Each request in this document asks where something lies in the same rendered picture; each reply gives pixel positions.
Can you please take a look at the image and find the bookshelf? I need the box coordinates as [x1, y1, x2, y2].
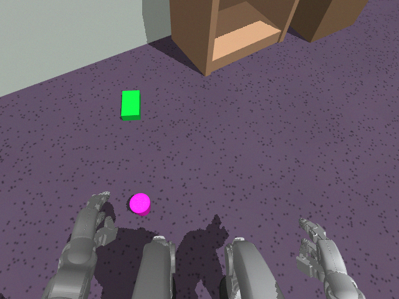
[170, 0, 299, 77]

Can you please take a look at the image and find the right robot arm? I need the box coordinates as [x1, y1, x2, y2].
[324, 273, 365, 299]

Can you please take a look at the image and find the left robot hand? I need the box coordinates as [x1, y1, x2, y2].
[70, 191, 118, 248]

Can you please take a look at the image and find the left robot arm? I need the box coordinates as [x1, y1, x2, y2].
[41, 237, 97, 299]

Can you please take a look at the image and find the right robot hand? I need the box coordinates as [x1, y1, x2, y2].
[296, 218, 347, 282]

